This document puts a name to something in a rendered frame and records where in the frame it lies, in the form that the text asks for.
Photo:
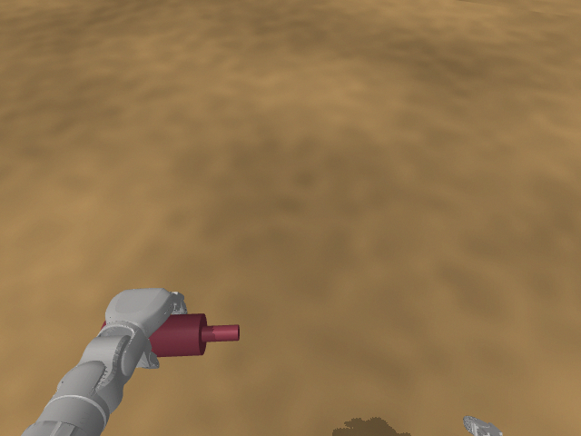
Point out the left robot hand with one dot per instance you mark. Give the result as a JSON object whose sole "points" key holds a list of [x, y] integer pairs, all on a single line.
{"points": [[147, 308]]}

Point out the right robot hand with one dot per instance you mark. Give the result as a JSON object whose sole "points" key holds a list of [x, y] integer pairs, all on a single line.
{"points": [[480, 428]]}

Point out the left robot arm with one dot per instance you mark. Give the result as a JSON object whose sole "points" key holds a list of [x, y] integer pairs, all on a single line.
{"points": [[93, 389]]}

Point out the bottle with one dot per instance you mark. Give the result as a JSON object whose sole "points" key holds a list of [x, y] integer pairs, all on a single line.
{"points": [[187, 335]]}

